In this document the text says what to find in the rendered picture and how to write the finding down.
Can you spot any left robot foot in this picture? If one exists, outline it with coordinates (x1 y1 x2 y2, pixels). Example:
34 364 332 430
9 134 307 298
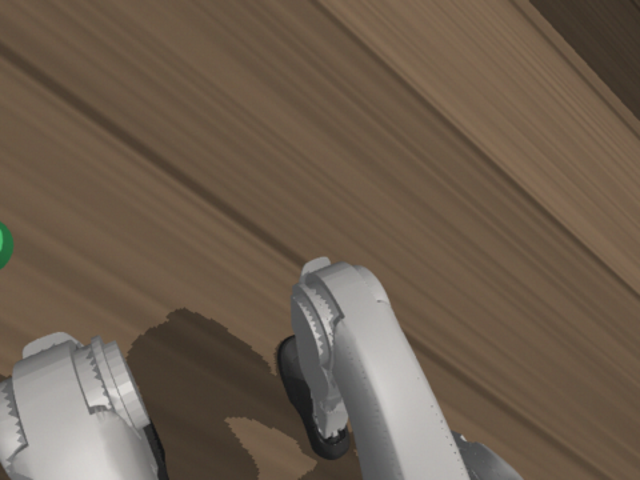
143 415 169 480

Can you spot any right robot hand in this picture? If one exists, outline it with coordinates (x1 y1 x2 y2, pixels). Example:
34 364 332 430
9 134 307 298
450 430 524 480

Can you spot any tin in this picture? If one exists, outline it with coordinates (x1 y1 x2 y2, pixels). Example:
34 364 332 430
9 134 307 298
0 222 14 270

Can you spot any right robot foot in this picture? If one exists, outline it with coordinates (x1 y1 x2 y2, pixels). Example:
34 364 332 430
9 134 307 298
277 335 350 460

